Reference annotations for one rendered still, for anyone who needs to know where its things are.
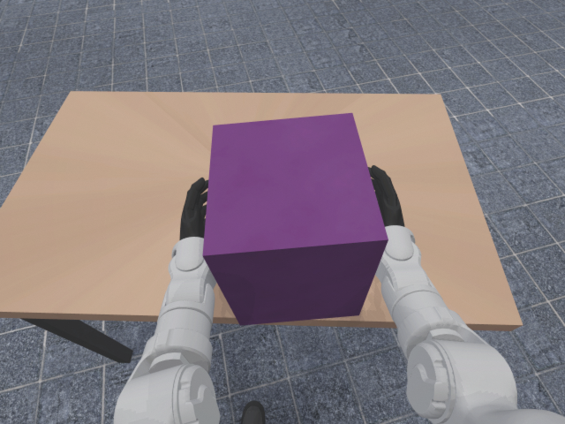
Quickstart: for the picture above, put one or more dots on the left robot hand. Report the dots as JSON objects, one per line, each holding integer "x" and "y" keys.
{"x": 192, "y": 219}

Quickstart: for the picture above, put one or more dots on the right robot forearm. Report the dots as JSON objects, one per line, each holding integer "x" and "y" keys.
{"x": 413, "y": 302}

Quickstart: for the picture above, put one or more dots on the table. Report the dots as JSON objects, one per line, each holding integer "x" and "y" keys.
{"x": 88, "y": 229}

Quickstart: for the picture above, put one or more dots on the right robot upper arm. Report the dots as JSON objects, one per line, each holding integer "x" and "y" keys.
{"x": 452, "y": 382}

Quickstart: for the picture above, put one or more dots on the left robot upper arm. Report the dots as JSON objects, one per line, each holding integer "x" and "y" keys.
{"x": 183, "y": 394}

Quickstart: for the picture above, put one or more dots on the carton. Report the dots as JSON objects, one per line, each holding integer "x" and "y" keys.
{"x": 293, "y": 227}

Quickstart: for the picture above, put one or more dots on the robot left foot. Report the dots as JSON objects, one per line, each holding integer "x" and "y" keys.
{"x": 253, "y": 413}

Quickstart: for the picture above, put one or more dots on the right robot hand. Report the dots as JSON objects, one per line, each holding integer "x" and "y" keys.
{"x": 388, "y": 201}

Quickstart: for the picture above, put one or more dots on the left robot forearm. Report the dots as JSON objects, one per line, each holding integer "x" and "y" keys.
{"x": 186, "y": 318}

